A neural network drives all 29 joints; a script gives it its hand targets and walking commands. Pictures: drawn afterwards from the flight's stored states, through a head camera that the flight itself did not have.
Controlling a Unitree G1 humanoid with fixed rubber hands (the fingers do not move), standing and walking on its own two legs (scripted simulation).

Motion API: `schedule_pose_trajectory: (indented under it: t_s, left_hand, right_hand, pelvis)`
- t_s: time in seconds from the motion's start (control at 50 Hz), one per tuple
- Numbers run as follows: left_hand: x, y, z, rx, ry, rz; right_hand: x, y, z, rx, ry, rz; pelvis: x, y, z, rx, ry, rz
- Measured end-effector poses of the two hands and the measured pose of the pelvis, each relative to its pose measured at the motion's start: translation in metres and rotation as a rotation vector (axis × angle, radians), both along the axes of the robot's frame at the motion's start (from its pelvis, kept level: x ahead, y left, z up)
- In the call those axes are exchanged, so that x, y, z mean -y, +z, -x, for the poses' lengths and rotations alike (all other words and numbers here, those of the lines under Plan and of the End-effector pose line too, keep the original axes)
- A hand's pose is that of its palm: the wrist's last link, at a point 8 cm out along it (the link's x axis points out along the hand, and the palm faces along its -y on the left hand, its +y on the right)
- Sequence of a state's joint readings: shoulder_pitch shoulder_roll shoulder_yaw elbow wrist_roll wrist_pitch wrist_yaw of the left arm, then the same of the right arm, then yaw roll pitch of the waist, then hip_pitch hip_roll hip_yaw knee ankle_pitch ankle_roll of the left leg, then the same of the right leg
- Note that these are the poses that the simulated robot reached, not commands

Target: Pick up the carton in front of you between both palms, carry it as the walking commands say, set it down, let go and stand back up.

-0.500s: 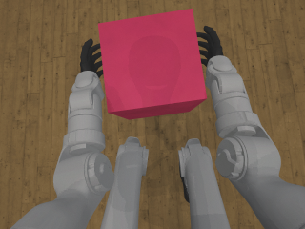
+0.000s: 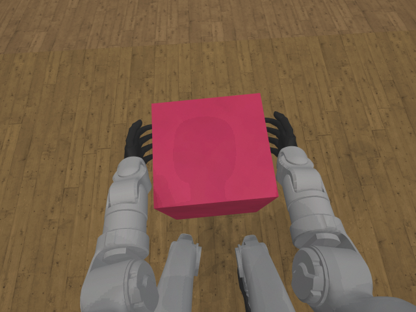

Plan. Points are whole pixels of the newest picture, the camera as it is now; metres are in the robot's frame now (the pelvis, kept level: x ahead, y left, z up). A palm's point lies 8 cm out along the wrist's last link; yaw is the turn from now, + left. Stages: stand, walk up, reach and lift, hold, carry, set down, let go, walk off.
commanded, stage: reach and lift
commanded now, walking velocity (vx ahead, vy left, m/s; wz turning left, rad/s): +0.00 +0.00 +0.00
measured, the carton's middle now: (211, 166) +0.41 +0.02 -0.11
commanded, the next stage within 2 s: hold in 1.74 s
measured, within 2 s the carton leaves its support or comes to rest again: neither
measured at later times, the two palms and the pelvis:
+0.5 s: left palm (109, 140) +0.37 +0.16 +0.11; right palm (326, 136) +0.37 -0.14 +0.11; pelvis +0.05 +0.00 +0.13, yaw +0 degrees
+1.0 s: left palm (80, 126) +0.34 +0.16 +0.20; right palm (370, 127) +0.34 -0.14 +0.19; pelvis +0.05 +0.01 +0.17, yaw +0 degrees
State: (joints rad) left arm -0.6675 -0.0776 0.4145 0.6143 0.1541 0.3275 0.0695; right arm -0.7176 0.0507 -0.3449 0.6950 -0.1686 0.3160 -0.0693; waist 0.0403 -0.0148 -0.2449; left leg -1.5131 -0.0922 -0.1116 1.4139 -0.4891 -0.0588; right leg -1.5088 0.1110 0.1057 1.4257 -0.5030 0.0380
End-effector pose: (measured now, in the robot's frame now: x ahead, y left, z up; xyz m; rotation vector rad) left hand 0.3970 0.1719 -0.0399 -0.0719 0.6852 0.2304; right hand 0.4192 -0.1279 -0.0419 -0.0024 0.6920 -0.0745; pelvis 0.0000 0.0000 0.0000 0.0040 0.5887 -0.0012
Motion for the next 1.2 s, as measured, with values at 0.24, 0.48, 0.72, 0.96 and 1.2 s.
schedule_pose_trajectory:
  t_s: [0.24,0.48,0.72,0.96,1.2]
  left_hand:
    - [0.005,0.076,0.015,0.004,-0.028,-0.002]
    - [0.009,0.147,0.029,0.010,-0.053,-0.005]
    - [0.012,0.216,0.043,0.035,-0.080,-0.018]
    - [0.015,0.234,0.052,-0.005,-0.111,-0.041]
    - [0.014,0.241,0.048,0.012,-0.106,-0.040]
  right_hand:
    - [0.006,0.075,0.023,0.004,-0.027,-0.002]
    - [0.010,0.147,0.044,0.010,-0.048,0.002]
    - [0.013,0.216,0.064,0.036,-0.057,0.011]
    - [0.016,0.234,0.076,-0.003,-0.049,0.033]
    - [0.015,0.241,0.071,0.014,-0.047,0.032]
  pelvis:
    - [-0.001,0.070,-0.026,0.137,0.002,0.001]
    - [-0.003,0.129,-0.053,0.314,0.003,0.003]
    - [-0.005,0.166,-0.067,0.535,0.005,0.004]
    - [-0.006,0.170,-0.052,0.643,0.000,0.004]
    - [-0.006,0.171,-0.048,0.649,0.002,0.003]
